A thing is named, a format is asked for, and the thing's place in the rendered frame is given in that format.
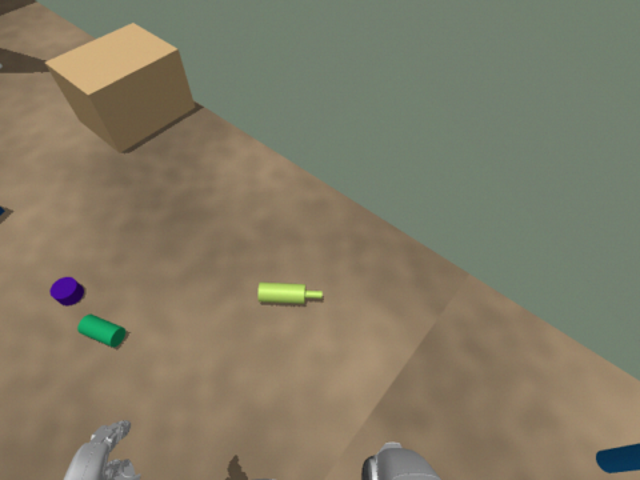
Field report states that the left robot hand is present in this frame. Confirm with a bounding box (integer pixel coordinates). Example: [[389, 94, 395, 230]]
[[64, 420, 141, 480]]

